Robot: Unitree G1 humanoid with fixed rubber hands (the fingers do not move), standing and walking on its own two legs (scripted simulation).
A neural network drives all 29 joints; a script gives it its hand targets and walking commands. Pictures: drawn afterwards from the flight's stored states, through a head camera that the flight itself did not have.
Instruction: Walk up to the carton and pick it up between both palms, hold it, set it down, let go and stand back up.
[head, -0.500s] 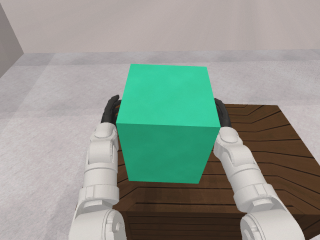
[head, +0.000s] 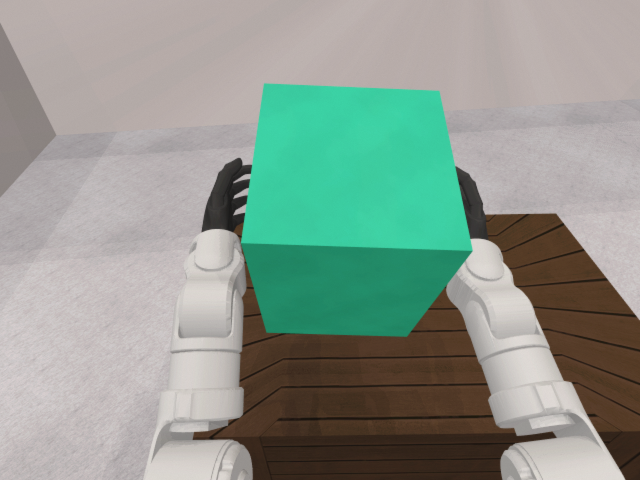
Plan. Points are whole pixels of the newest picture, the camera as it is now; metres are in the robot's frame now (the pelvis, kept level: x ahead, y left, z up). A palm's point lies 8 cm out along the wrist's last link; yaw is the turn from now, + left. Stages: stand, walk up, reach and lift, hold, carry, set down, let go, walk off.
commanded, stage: reach and lift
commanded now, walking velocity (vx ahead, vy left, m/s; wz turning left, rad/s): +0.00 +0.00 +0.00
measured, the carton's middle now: (343, 224) +0.39 -0.01 +0.17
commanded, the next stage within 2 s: hold in 0.18 s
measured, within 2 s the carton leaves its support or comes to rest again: neither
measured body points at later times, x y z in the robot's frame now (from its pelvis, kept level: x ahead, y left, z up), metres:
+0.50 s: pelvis -0.01 +0.00 +0.00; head -0.07 +0.01 +0.44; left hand +0.36 +0.15 +0.21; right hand +0.36 -0.15 +0.19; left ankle +0.01 +0.15 -0.75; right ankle +0.00 -0.13 -0.75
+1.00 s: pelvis -0.01 +0.00 +0.00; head -0.05 +0.02 +0.45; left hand +0.37 +0.15 +0.18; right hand +0.36 -0.14 +0.16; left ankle +0.01 +0.15 -0.75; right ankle +0.00 -0.13 -0.75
